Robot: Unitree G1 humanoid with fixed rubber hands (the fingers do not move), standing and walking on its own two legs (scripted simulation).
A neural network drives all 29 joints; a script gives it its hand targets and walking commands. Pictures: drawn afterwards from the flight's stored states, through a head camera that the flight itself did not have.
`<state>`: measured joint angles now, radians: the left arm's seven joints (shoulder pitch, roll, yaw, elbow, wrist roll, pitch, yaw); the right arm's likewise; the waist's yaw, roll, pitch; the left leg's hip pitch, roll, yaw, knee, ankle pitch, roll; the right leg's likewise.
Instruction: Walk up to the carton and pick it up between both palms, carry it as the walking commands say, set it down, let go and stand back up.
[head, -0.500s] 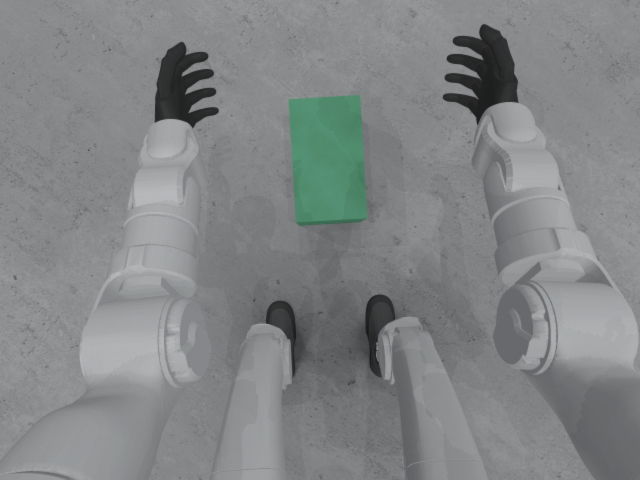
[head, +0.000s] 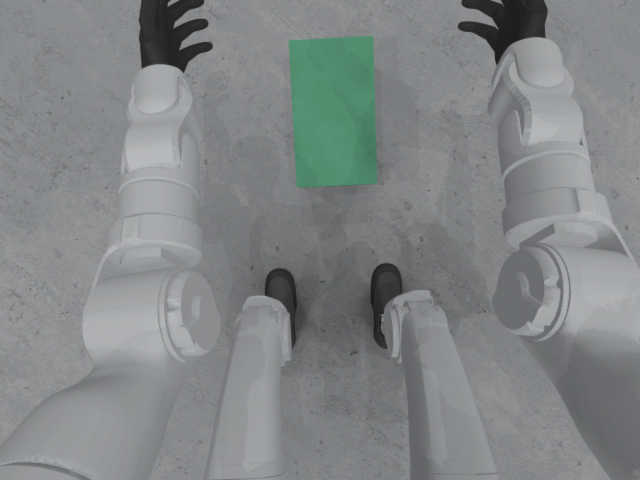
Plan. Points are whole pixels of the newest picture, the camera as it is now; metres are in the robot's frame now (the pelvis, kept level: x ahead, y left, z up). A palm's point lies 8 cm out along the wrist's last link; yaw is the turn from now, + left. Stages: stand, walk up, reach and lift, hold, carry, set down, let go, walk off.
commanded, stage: reach and lift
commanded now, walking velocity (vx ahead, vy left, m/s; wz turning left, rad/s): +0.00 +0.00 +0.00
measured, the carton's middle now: (332, 120) +0.53 -0.01 -0.56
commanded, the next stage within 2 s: none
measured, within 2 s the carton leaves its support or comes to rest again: neither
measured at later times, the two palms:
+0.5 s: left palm (217, 102) +0.51 +0.16 -0.29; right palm (456, 84) +0.53 -0.17 -0.29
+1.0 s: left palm (239, 118) +0.52 +0.16 -0.42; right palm (425, 107) +0.52 -0.16 -0.42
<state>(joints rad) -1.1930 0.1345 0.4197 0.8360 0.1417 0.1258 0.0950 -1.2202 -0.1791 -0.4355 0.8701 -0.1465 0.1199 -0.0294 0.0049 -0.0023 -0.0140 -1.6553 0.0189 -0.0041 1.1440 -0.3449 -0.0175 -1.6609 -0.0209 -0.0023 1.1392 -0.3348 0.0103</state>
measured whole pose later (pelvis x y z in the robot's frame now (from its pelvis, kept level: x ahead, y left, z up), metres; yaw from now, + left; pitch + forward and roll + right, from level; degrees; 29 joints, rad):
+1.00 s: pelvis -0.05 +0.00 -0.24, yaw +1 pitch +40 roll +1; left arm -1.56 0.31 0.16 1.13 -0.15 0.08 0.13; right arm -1.59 -0.36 -0.13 1.16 0.15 0.09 -0.10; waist 0.01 0.02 0.38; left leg -2.22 0.00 -0.03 2.11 -0.58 -0.04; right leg -2.24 -0.02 0.02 2.11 -0.57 0.01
